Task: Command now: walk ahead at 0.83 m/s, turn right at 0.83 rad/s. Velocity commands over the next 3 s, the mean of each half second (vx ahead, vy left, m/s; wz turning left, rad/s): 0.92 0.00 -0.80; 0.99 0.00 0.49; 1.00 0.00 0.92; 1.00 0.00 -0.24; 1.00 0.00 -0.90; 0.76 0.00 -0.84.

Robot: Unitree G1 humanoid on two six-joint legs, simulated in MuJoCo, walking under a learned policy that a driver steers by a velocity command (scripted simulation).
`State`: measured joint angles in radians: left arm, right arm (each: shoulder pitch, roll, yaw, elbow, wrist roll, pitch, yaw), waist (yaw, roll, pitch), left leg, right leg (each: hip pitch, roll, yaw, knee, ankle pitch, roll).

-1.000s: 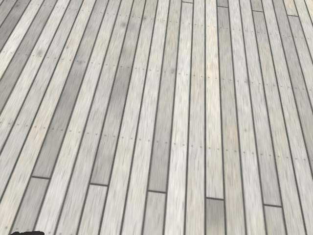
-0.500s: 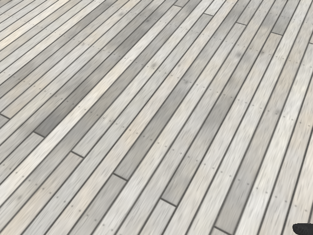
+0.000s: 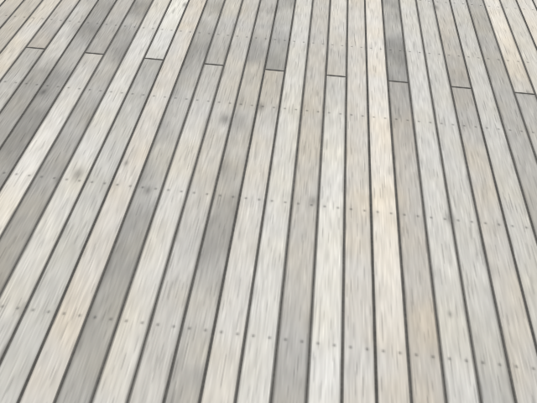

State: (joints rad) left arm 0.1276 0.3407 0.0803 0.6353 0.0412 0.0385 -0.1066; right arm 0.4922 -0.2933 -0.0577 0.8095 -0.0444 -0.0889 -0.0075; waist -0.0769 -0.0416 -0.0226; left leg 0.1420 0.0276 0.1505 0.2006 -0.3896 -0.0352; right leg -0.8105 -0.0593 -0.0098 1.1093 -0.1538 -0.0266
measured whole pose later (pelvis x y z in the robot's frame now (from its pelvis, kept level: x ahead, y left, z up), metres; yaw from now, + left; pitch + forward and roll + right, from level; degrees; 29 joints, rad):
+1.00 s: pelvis +0.89 -0.30 +0.00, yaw -7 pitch +3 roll +0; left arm -0.08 0.26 -0.06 0.57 0.04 -0.09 -0.02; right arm 0.53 -0.30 -0.07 0.89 0.01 -0.08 0.02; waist -0.16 0.00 0.02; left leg 0.11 -0.11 -0.27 0.33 -0.43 0.10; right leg -0.58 -0.05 0.07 0.50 -0.02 0.01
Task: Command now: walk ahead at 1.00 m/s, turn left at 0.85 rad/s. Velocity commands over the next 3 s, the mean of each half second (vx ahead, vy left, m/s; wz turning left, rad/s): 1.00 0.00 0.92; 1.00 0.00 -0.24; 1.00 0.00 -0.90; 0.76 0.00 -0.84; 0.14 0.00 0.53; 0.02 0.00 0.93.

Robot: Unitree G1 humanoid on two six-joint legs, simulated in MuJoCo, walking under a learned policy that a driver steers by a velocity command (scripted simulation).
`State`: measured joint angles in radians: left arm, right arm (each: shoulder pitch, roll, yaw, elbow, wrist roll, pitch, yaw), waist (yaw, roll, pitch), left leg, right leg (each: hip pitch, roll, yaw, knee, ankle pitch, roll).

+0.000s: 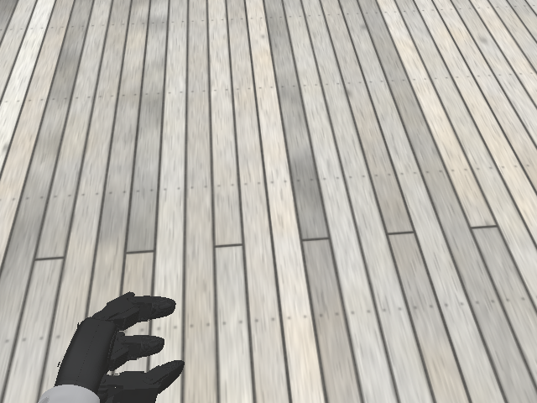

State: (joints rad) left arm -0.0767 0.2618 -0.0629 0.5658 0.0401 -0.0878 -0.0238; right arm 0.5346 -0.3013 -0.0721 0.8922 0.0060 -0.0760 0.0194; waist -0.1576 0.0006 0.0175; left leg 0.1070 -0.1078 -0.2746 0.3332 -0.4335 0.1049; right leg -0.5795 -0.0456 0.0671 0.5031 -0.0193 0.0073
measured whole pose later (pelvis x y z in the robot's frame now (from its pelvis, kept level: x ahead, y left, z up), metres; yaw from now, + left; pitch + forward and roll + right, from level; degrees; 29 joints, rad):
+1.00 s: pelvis +0.91 +0.19 -0.01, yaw +16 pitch +0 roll -1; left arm 0.28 0.32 0.06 0.80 0.02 -0.03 -0.03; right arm 0.29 -0.28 0.00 0.81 -0.04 -0.10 -0.01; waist 0.03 0.00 0.04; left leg -0.22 -0.05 0.00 1.36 -0.33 0.01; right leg -0.43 0.16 -0.07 0.61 -0.20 -0.18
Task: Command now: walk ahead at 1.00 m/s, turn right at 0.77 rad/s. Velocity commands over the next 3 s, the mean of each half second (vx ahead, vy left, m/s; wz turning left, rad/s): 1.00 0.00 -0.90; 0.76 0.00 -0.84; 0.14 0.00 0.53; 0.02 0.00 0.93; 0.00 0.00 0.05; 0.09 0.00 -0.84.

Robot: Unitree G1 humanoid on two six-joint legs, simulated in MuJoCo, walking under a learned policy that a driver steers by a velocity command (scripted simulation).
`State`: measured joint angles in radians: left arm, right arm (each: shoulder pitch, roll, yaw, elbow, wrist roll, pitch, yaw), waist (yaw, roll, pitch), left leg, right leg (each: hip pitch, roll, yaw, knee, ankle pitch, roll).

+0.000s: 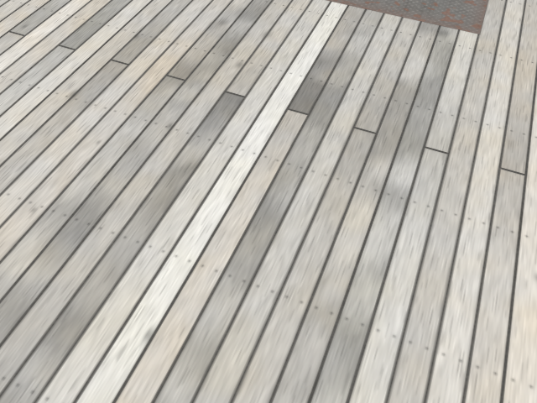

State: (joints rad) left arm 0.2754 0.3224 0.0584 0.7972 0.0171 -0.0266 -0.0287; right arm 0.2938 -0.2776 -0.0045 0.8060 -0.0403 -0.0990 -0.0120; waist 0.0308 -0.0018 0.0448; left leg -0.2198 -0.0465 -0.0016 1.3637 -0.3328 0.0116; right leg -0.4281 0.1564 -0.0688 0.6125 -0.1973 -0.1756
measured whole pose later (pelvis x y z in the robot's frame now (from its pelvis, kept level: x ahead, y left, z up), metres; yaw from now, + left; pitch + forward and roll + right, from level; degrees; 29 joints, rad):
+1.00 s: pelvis +0.82 -0.21 +0.02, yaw -52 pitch +1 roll -1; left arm 0.25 0.28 0.05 0.74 -0.01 -0.05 0.00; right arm 0.13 -0.27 -0.03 0.63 -0.01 -0.11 -0.03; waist 0.02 0.01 0.09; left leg -0.70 0.12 -0.09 1.07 -0.27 -0.08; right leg -0.23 0.20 0.03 0.45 -0.22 -0.17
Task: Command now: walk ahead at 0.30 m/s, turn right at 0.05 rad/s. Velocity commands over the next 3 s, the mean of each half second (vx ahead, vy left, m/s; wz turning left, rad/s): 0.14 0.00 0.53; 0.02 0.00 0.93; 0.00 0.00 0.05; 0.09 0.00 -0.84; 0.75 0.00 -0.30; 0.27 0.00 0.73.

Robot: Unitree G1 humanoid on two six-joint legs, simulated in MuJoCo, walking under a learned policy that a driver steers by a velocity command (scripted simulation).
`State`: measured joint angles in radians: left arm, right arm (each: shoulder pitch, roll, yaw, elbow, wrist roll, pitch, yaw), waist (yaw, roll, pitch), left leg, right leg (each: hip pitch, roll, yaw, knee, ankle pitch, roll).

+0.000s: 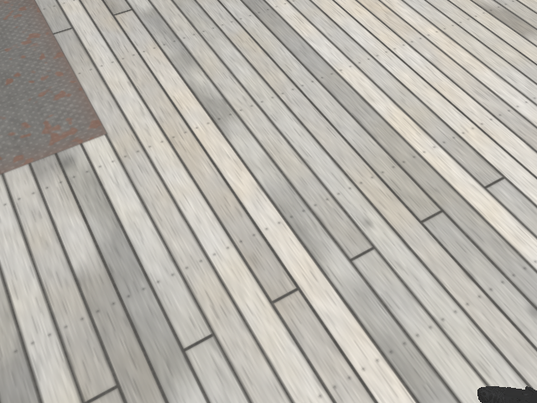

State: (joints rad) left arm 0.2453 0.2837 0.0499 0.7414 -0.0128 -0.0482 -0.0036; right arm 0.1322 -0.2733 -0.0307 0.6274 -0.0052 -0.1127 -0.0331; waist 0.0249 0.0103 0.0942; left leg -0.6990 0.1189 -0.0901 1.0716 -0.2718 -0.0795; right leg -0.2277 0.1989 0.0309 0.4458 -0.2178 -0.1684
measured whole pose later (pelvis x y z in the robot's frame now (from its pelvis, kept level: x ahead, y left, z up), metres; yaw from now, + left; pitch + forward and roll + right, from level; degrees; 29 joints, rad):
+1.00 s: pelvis +0.29 +0.02 +0.01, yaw +49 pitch +1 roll -1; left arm 0.10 0.24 0.05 0.69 0.02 0.02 0.05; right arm 0.22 -0.33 -0.09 0.56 0.03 0.07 -0.01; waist 0.00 0.04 0.07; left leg -0.56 0.09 -0.02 1.04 -0.34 -0.12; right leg -0.22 -0.03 -0.14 0.41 -0.21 -0.02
